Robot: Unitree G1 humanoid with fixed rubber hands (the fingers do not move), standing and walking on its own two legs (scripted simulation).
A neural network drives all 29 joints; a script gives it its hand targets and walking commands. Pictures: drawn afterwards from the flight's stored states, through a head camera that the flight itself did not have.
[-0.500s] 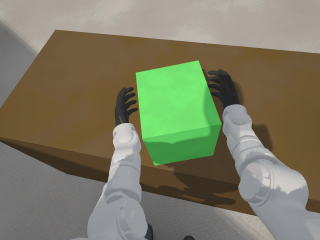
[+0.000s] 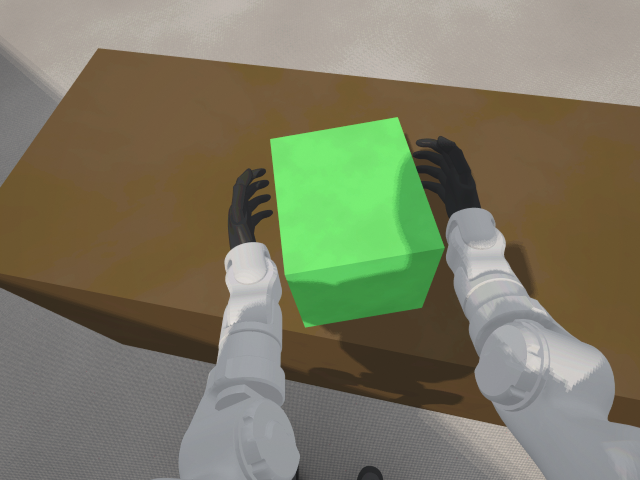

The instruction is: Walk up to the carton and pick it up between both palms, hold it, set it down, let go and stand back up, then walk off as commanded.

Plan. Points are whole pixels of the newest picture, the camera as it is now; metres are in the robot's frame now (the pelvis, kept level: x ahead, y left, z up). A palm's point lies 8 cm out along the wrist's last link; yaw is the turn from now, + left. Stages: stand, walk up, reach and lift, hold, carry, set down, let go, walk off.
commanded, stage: set down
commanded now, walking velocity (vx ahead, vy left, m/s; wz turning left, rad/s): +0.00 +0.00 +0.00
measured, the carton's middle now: (349, 227) +0.45 +0.05 -0.04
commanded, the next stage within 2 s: none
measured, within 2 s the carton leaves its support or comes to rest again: neither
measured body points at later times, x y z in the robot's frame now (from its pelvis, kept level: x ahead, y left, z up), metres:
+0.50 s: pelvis +0.00 +0.00 +0.00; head +0.12 +0.01 +0.43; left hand +0.39 +0.18 +0.02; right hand +0.47 -0.09 +0.02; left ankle +0.00 +0.15 -0.74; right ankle -0.02 -0.06 -0.74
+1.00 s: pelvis +0.00 +0.00 +0.00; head +0.12 +0.01 +0.43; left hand +0.39 +0.18 +0.01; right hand +0.47 -0.09 +0.02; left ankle +0.00 +0.15 -0.74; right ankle -0.02 -0.06 -0.74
